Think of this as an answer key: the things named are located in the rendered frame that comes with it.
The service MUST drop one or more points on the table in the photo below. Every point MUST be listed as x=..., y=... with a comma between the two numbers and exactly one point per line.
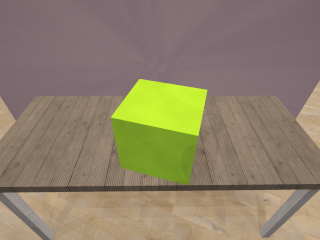
x=67, y=144

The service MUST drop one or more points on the carton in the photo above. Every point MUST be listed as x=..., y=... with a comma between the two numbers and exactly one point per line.
x=156, y=129

